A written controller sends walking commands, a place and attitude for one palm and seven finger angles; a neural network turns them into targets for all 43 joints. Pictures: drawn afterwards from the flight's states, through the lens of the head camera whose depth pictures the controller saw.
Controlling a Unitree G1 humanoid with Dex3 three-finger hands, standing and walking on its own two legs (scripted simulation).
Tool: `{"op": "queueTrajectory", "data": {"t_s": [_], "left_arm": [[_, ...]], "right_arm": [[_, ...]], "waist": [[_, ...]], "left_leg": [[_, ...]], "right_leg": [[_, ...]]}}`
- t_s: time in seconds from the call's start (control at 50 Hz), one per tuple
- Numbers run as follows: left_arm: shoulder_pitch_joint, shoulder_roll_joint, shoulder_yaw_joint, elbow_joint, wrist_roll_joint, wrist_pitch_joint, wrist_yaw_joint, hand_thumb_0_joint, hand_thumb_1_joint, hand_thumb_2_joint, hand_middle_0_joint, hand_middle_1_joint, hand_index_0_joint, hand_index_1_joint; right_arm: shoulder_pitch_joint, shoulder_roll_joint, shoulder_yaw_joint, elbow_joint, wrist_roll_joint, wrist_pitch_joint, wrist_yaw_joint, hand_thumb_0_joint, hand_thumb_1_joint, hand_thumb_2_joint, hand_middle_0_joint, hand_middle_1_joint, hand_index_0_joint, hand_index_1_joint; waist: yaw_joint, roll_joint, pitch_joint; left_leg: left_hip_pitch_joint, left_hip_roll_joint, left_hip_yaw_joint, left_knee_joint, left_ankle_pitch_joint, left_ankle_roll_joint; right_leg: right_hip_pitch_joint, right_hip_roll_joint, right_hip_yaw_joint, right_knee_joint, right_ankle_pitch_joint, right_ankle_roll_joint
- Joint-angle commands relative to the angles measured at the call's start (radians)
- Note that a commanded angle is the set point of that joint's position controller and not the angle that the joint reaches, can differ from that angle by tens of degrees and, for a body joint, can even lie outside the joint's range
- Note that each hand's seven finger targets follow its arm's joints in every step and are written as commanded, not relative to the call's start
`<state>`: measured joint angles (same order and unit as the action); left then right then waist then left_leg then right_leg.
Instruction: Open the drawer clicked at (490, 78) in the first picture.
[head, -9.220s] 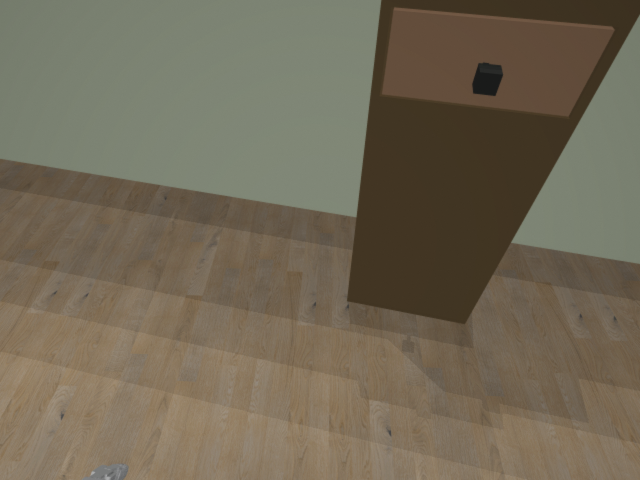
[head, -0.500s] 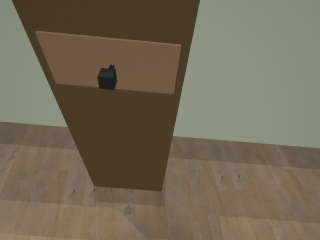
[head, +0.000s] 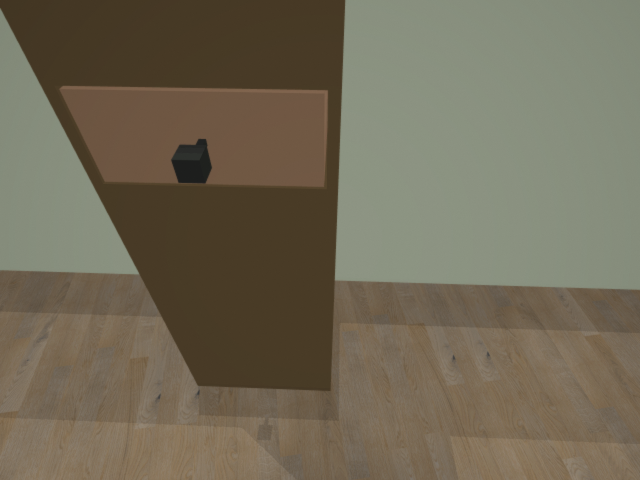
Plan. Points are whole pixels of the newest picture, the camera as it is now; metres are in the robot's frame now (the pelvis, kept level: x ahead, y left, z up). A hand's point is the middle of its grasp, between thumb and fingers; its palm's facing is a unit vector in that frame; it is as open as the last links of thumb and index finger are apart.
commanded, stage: look again from close up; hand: left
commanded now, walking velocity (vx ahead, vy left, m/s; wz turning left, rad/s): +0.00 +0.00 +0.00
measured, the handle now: (196, 156) +0.53 +0.21 +0.15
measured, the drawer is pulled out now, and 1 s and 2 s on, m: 0.00 0.00 0.00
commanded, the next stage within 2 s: raise the hand with hooked fingers in 0.22 s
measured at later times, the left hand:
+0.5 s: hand out of the picture +0.08 +0.21 -0.07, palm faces -0.06 -0.77 -0.63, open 7.5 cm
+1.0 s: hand (143, 410) +0.20 +0.22 +0.03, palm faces +0.10 -0.16 -0.98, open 10.1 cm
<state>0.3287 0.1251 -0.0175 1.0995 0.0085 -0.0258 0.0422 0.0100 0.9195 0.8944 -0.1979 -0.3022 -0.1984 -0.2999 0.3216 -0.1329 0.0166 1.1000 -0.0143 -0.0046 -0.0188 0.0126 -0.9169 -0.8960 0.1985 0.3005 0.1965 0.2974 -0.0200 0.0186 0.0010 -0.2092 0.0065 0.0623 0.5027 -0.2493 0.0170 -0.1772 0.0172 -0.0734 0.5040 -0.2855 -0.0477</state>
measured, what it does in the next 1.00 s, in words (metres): stands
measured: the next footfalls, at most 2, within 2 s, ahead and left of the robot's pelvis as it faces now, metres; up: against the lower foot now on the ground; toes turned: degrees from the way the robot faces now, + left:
none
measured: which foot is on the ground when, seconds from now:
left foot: down 0.00-1.00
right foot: down 0.00-1.00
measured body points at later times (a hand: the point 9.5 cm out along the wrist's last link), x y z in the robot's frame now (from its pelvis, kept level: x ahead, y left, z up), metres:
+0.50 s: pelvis -0.03 +0.00 -0.01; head -0.04 -0.03 +0.44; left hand +0.08 +0.25 -0.03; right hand +0.06 -0.24 -0.13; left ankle +0.02 +0.11 -0.74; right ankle +0.00 -0.09 -0.74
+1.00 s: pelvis -0.01 +0.00 -0.02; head -0.02 -0.03 +0.43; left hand +0.19 +0.22 +0.08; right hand +0.25 -0.17 -0.08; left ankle +0.02 +0.10 -0.74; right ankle +0.00 -0.08 -0.74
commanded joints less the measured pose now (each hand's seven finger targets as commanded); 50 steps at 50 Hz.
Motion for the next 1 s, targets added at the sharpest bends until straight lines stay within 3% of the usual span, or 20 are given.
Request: {"op": "queueTrajectory", "data": {"t_s": [0.0,0.28,0.3,0.32,0.34,0.36,0.38,0.4,0.42,0.44,0.48,0.52,0.56,0.6,0.64,0.66,0.74,0.84,0.88,0.98], "left_arm": [[0.060,0.099,0.014,-0.045,0.001,-0.012,0.001,0.000,0.900,0.900,-0.200,-0.300,-0.200,-0.300],[0.095,0.086,0.015,-0.034,0.000,-0.009,-0.003,0.000,0.900,0.900,-0.200,-0.300,-0.200,-0.300],[0.160,0.108,0.018,0.003,0.019,-0.033,0.034,0.000,0.900,0.900,-0.200,-0.300,-0.200,-0.300],[-0.565,0.319,-0.118,-1.597,0.032,-0.210,0.027,0.000,0.877,0.890,-0.202,-0.315,-0.202,-0.315],[-0.247,0.352,0.006,-1.372,0.073,-0.133,0.142,0.000,0.853,0.880,-0.203,-0.330,-0.203,-0.330],[0.047,0.208,-0.055,-1.236,0.075,0.019,0.190,0.000,0.830,0.870,-0.205,-0.345,-0.205,-0.345],[0.106,0.063,-0.169,-1.178,0.113,0.084,0.200,0.000,0.807,0.860,-0.207,-0.360,-0.207,-0.360],[0.040,0.072,-0.200,-1.312,0.154,0.077,0.215,0.000,0.783,0.850,-0.208,-0.375,-0.208,-0.375],[0.049,0.115,-0.217,-1.322,0.247,0.075,0.238,0.000,0.760,0.840,-0.210,-0.390,-0.210,-0.390],[0.080,0.093,-0.264,-1.327,0.328,0.074,0.257,0.000,0.737,0.830,-0.212,-0.405,-0.212,-0.405],[0.016,0.117,-0.299,-1.336,0.553,0.063,0.312,0.000,0.690,0.810,-0.215,-0.435,-0.215,-0.435],[0.092,0.142,-0.223,-1.191,0.756,0.060,0.382,0.000,0.643,0.790,-0.218,-0.465,-0.218,-0.465],[0.257,0.144,-0.174,-1.099,0.890,0.042,0.400,0.000,0.597,0.770,-0.222,-0.495,-0.222,-0.495],[0.231,0.151,-0.159,-1.164,0.969,0.028,0.399,0.000,0.550,0.750,-0.225,-0.525,-0.225,-0.525],[0.204,0.216,-0.090,-1.241,1.031,0.044,0.404,0.000,0.503,0.730,-0.228,-0.555,-0.228,-0.555],[0.189,0.270,-0.034,-1.283,1.044,0.050,0.412,0.000,0.480,0.720,-0.230,-0.570,-0.230,-0.570],[0.045,0.278,-0.055,-1.420,1.069,0.079,0.426,0.000,0.387,0.680,-0.237,-0.630,-0.237,-0.630],[-0.163,0.312,-0.077,-1.504,1.078,0.088,0.392,0.000,0.270,0.630,-0.245,-0.705,-0.245,-0.705],[-0.212,0.296,-0.107,-1.515,1.027,0.085,0.340,0.000,0.223,0.610,-0.248,-0.735,-0.248,-0.735],[-0.168,0.352,-0.068,-1.488,0.973,0.087,0.214,0.000,0.107,0.560,-0.257,-0.810,-0.257,-0.810]], "right_arm": [[0.061,-0.072,-0.013,-0.029,-0.002,-0.013,-0.004,0.000,-0.900,-0.900,0.200,0.300,0.200,0.300],[0.069,-0.068,-0.010,-0.008,0.001,-0.017,-0.010,0.000,-0.900,-0.900,0.200,0.300,0.200,0.300],[-0.068,-0.102,-0.015,-0.064,0.002,-0.025,-0.003,0.000,-0.900,-0.900,0.200,0.300,0.200,0.300],[-0.081,-0.271,-0.008,-0.473,0.070,-0.176,-0.053,0.000,-0.900,-0.900,0.200,0.300,0.200,0.300],[-0.176,-0.201,-0.004,-0.387,0.071,-0.276,-0.100,0.000,-0.900,-0.900,0.200,0.300,0.200,0.300],[-0.149,-0.162,-0.025,-0.404,0.100,-0.310,-0.095,0.000,-0.900,-0.900,0.200,0.300,0.200,0.300],[-0.127,-0.139,-0.022,-0.400,0.120,-0.323,-0.103,0.000,-0.900,-0.900,0.200,0.300,0.200,0.300],[-0.160,-0.181,-0.036,-0.470,0.124,-0.356,-0.102,0.000,-0.900,-0.900,0.200,0.300,0.200,0.300],[-0.153,-0.210,-0.036,-0.473,0.103,-0.373,-0.100,0.000,-0.900,-0.900,0.200,0.300,0.200,0.300],[-0.154,-0.215,-0.030,-0.499,0.080,-0.381,-0.093,0.000,-0.900,-0.900,0.200,0.300,0.200,0.300],[-0.168,-0.238,-0.042,-0.572,0.032,-0.363,-0.072,0.000,-0.900,-0.900,0.200,0.300,0.200,0.300],[-0.231,-0.243,-0.071,-0.627,-0.019,-0.285,-0.043,0.000,-0.900,-0.900,0.200,0.300,0.200,0.300],[-0.289,-0.237,-0.082,-0.677,-0.031,-0.184,0.007,0.000,-0.900,-0.900,0.200,0.300,0.200,0.300],[-0.352,-0.216,-0.067,-0.733,-0.027,-0.076,0.049,0.000,-0.900,-0.900,0.200,0.300,0.200,0.300],[-0.384,-0.200,-0.065,-0.758,-0.024,0.011,0.074,0.000,-0.900,-0.900,0.200,0.300,0.200,0.300],[-0.394,-0.191,-0.062,-0.763,-0.022,0.045,0.080,0.000,-0.900,-0.900,0.200,0.300,0.200,0.300],[-0.406,-0.165,-0.048,-0.786,-0.026,0.097,0.087,0.000,-0.900,-0.900,0.200,0.300,0.200,0.300],[-0.431,-0.172,-0.044,-0.748,-0.048,0.091,0.081,0.000,-0.900,-0.900,0.200,0.300,0.200,0.300],[-0.432,-0.176,-0.043,-0.733,-0.047,0.089,0.070,0.000,-0.900,-0.900,0.200,0.300,0.200,0.300],[-0.420,-0.178,-0.023,-0.710,-0.030,0.089,0.048,0.000,-0.900,-0.900,0.200,0.300,0.200,0.300]], "waist": [[0.006,-0.047,0.129],[0.016,-0.026,0.105],[0.070,0.030,0.179],[-0.060,0.355,-0.356],[0.029,0.404,-0.316],[0.022,0.278,-0.122],[0.007,0.142,-0.055],[-0.001,0.057,0.040],[-0.019,-0.040,0.022],[-0.021,-0.103,0.049],[-0.025,-0.143,-0.006],[0.015,-0.229,0.017],[0.108,-0.254,0.007],[0.138,-0.265,-0.030],[0.164,-0.166,-0.104],[0.182,-0.114,-0.138],[0.149,0.034,-0.236],[0.089,0.056,-0.229],[0.062,0.012,-0.180],[0.094,-0.051,-0.135]], "left_leg": [[-0.050,0.064,-0.079,-0.094,0.022,0.016],[-0.053,0.072,-0.087,-0.124,0.014,0.009],[-0.112,0.068,-0.049,0.075,-0.001,-0.028],[0.218,0.004,-0.018,-0.117,0.088,0.022],[0.147,0.011,-0.029,-0.118,-0.012,0.009],[-0.014,0.029,-0.095,-0.179,-0.201,-0.014],[-0.053,0.017,-0.070,-0.152,-0.210,0.007],[-0.093,0.014,-0.092,-0.131,-0.234,0.018],[-0.091,0.008,-0.093,-0.089,-0.245,0.027],[-0.114,-0.005,-0.102,-0.046,-0.245,0.032],[-0.143,-0.034,-0.120,0.024,-0.247,0.024],[-0.204,-0.068,-0.107,0.081,-0.233,0.013],[-0.266,-0.085,-0.088,0.097,-0.167,0.009],[-0.294,-0.081,-0.071,0.085,-0.146,0.007],[-0.270,-0.067,-0.059,0.091,-0.052,0.008],[-0.270,-0.066,-0.060,0.093,-0.015,0.005],[-0.142,-0.054,-0.067,0.128,0.114,0.012],[-0.024,-0.055,-0.093,0.153,0.124,0.027],[-0.013,-0.055,-0.099,0.135,0.097,0.038],[-0.028,-0.051,-0.075,0.050,0.082,0.036]], "right_leg": [[-0.112,-0.127,0.163,-0.189,-0.038,-0.018],[-0.076,-0.127,0.152,-0.218,-0.037,-0.009],[-0.127,-0.193,0.247,-0.208,0.424,0.038],[-0.029,-0.077,0.227,-0.097,0.151,-0.001],[-0.041,-0.039,0.094,-0.001,-0.007,-0.021],[-0.128,-0.022,0.048,-0.002,-0.092,-0.004],[-0.141,-0.018,0.019,-0.001,-0.072,0.010],[-0.219,-0.018,0.042,-0.021,-0.133,0.014],[-0.277,-0.015,0.072,-0.032,-0.216,0.014],[-0.341,-0.016,0.083,-0.029,-0.277,0.013],[-0.411,-0.005,0.110,0.013,-0.345,0.008],[-0.446,0.001,0.152,-0.015,-0.446,-0.001],[-0.380,-0.003,0.221,-0.027,-0.403,-0.025],[-0.322,-0.010,0.211,0.019,-0.330,-0.034],[-0.269,-0.002,0.205,0.081,-0.184,-0.047],[-0.230,-0.001,0.209,0.106,-0.125,-0.049],[-0.228,0.029,0.250,0.136,0.086,-0.054],[-0.269,0.022,0.271,0.061,0.067,-0.037],[-0.251,0.014,0.250,0.020,0.058,-0.022],[-0.146,-0.006,0.230,-0.049,0.071,0.000]]}}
